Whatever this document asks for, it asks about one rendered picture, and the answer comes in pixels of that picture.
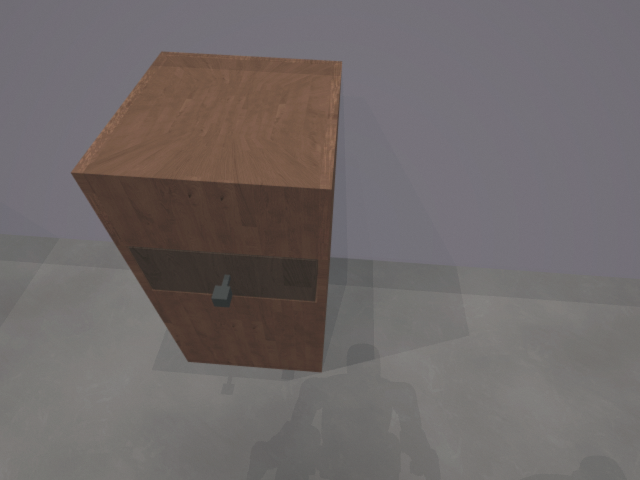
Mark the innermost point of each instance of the cabinet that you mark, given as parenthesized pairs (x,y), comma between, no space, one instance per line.
(228,154)

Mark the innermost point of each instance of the drawer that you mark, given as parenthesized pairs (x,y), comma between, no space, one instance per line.
(251,275)

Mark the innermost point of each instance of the handle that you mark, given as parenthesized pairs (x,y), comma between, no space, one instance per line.
(222,295)

